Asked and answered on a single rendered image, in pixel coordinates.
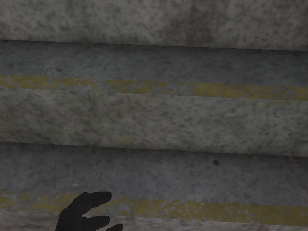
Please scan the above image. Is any left robot hand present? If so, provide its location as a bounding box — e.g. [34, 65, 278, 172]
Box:
[55, 192, 123, 231]

